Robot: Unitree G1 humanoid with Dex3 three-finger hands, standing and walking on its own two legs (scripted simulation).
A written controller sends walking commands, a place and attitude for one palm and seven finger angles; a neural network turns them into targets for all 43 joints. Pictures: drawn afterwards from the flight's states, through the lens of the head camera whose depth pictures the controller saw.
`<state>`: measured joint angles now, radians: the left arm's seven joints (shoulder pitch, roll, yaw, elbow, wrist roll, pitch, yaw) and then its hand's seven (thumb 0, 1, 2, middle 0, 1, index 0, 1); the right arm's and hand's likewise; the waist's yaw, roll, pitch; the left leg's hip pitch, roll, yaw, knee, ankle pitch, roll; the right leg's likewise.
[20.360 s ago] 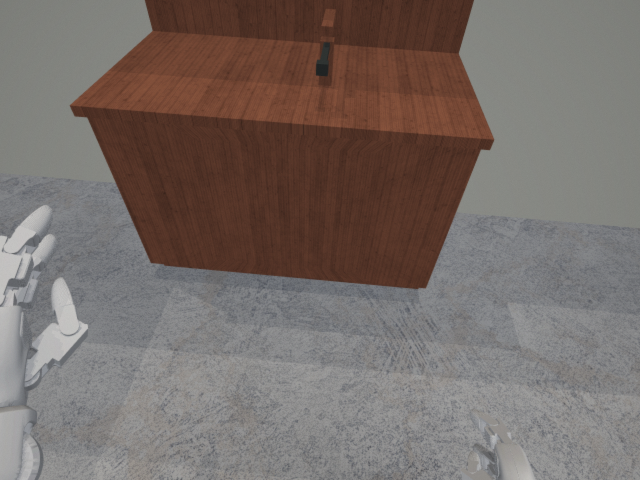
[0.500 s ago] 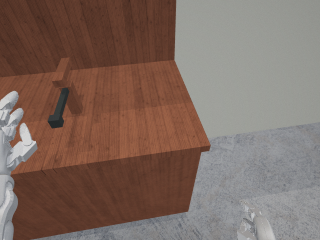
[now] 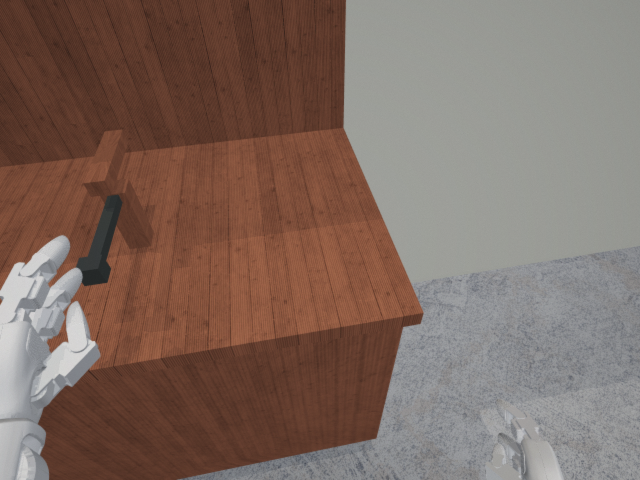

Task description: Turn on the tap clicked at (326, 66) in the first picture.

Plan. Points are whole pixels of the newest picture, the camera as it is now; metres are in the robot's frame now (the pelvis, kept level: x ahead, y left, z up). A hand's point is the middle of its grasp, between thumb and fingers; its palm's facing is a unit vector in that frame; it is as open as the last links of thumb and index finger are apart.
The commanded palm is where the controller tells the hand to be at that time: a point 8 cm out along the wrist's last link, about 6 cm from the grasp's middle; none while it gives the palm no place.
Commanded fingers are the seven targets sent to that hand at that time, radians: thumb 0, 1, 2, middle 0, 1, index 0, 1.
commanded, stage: turn the palm inward beside the body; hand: left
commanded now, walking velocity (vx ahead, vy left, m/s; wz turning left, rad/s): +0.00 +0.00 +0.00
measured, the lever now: (93, 270) +0.31 +0.34 +0.10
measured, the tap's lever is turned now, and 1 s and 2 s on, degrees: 0 0 0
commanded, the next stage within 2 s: reach beside the lever's end, fingers flat in 1.14 s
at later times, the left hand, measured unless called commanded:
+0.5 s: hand (59, 403) +0.14 +0.24 +0.16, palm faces +0.46 -0.88 -0.15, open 7.5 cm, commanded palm +0.08 +0.28 +0.16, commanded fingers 0.00 0.90 0.90 -0.20 -0.30 -0.20 -0.30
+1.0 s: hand (94, 382) +0.16 +0.22 +0.15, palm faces +0.46 -0.88 -0.13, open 7.5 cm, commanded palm +0.11 +0.27 +0.16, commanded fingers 0.00 0.90 0.90 -0.20 -0.30 -0.20 -0.30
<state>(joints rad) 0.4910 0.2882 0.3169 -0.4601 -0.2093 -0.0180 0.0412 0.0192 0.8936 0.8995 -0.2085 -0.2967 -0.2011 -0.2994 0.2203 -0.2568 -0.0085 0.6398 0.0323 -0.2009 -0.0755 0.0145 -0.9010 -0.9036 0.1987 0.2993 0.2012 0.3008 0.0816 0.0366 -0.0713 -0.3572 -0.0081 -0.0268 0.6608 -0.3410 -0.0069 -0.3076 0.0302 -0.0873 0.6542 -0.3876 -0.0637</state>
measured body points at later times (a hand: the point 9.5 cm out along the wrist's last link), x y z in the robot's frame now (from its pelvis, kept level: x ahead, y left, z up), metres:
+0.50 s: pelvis -0.04 +0.01 +0.00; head -0.08 -0.01 +0.45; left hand +0.11 +0.29 +0.16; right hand +0.17 -0.19 -0.06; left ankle +0.00 +0.13 -0.72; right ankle -0.03 -0.07 -0.72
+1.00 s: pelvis -0.02 +0.00 +0.00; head -0.05 -0.03 +0.45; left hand +0.13 +0.27 +0.16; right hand +0.19 -0.21 -0.07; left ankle +0.00 +0.13 -0.72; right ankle -0.03 -0.07 -0.72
